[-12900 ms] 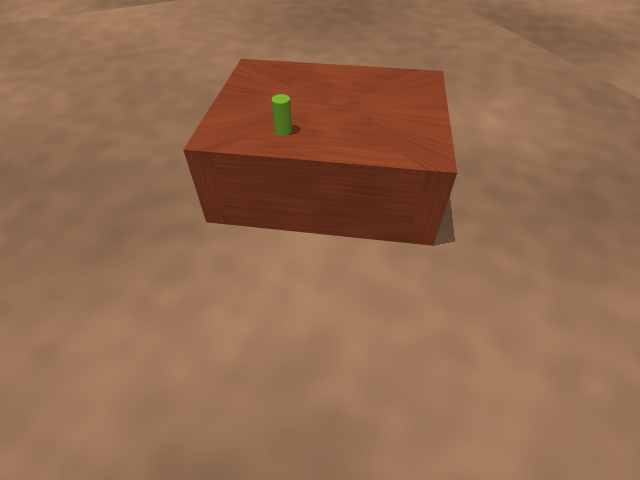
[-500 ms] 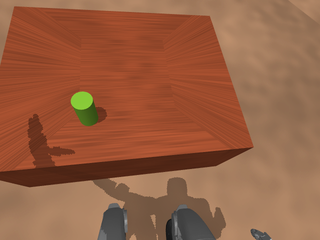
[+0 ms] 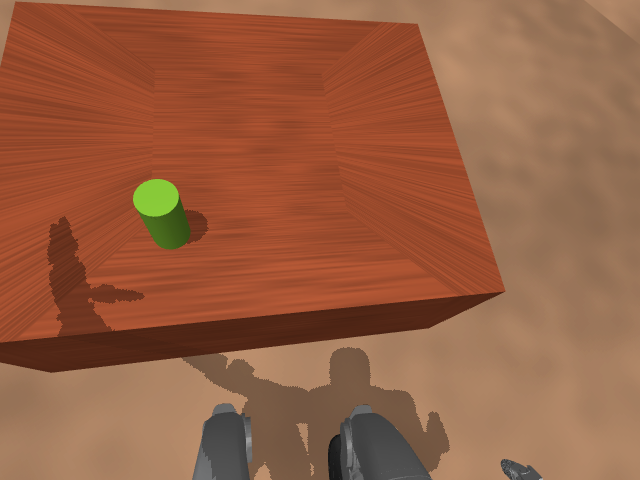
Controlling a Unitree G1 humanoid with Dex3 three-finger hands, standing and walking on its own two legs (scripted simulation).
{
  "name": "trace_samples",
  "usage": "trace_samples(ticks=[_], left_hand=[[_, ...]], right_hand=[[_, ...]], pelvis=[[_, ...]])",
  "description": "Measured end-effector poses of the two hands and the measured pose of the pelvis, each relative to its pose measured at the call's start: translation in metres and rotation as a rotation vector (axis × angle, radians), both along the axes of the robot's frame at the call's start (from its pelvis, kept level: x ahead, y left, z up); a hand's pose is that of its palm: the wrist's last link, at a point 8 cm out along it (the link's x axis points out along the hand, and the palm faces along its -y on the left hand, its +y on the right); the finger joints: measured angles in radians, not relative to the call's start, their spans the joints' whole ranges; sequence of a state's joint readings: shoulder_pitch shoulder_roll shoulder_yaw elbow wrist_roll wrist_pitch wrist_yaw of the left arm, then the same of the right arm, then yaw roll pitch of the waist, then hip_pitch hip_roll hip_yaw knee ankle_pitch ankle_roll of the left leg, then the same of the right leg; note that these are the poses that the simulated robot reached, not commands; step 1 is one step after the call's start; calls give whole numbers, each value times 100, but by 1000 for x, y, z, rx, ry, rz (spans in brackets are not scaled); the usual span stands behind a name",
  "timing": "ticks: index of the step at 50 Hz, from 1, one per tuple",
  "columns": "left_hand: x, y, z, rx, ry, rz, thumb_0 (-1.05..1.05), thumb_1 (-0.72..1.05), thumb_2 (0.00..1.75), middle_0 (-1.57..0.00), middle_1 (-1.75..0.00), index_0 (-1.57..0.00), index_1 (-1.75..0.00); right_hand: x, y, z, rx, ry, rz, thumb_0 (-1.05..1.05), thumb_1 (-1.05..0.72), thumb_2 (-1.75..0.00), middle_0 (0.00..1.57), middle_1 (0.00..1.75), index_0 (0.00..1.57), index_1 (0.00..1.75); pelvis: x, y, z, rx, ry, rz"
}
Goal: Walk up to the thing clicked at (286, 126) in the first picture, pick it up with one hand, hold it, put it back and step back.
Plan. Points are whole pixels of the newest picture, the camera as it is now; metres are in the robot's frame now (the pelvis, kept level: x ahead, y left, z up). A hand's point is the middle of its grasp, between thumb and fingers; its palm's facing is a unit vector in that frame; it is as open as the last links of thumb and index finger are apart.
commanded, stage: go down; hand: left
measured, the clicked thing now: (164, 216) +0.54 +0.22 -0.22
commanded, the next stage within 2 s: none
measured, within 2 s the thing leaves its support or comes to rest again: neither
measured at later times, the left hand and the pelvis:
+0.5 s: hand out of the picture +0.43 +0.42 +0.08, palm faces +0.29 -0.96 -0.02, open 17.1 cm; pelvis +0.00 +0.00 +0.00, yaw +0 degrees
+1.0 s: hand out of the picture +0.44 +0.42 +0.08, palm faces +0.29 -0.96 -0.02, open 17.1 cm; pelvis -0.01 +0.00 -0.01, yaw -1 degrees
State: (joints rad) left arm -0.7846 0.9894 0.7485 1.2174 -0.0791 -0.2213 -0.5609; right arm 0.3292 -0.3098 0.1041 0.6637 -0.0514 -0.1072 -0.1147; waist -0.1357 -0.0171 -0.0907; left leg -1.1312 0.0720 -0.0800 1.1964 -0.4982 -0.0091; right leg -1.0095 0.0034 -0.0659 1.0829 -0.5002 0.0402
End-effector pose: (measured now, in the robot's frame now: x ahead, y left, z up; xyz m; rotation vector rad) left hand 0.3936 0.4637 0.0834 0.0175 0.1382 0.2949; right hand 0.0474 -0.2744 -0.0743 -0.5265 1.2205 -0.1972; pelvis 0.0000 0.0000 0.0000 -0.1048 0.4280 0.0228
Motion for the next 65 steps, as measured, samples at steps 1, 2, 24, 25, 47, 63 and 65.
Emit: trace_samples(ticks=[1, 2, 24, 25, 47, 63, 65], left_hand=[[0, 0, 0, 0, 0, 1, -1, -44, 6, -5, -3, -3, -4], [-1, 1, 0, 0, 0, 2, -1, -44, 6, -5, -3, -3, -4], [1, 5, -4, 1, -50, 0, -1, -43, 5, -5, -3, -4, -4], [1, 5, -4, 1, -54, -2, -1, -42, 5, -5, -3, -4, -4], [8, 5, -3, 7, -86, -3, -1, -43, 5, -5, -4, -4, -4], [12, 5, -4, -2, -103, -6, -1, -44, 6, -5, -5, -4, -4], [13, 5, -3, -5, -98, -4, -1, -45, 6, -5, -5, -4, -5]], right_hand=[[0, 0, 0, 1, -1, -1, 1, -90, -90, 21, 30, 21, 30], [0, 1, 0, 2, -1, -1, 1, -90, -90, 21, 30, 21, 30], [-9, 7, -6, 8, 33, -5, 1, -90, -90, 21, 30, 21, 30], [-9, 7, -6, 8, 36, -5, 1, -90, -90, 21, 30, 21, 30], [-8, 10, -11, 9, 26, -4, 0, -90, -90, 21, 30, 21, 30], [-4, 9, -11, -1, 27, -3, 1, -90, -90, 21, 30, 21, 30], [-3, 9, -11, 0, 21, -4, 1, -90, -90, 21, 30, 21, 30]], pelvis=[[0, 0, 0, 0, 0, -1], [0, 0, 0, 0, 0, -1], [-3, 4, -5, -7, 12, -1], [-3, 4, -5, -8, 12, -1], [-7, 5, -10, -13, 23, -3], [-5, 4, -11, -14, 26, -1], [-5, 4, -11, -14, 27, -2]])
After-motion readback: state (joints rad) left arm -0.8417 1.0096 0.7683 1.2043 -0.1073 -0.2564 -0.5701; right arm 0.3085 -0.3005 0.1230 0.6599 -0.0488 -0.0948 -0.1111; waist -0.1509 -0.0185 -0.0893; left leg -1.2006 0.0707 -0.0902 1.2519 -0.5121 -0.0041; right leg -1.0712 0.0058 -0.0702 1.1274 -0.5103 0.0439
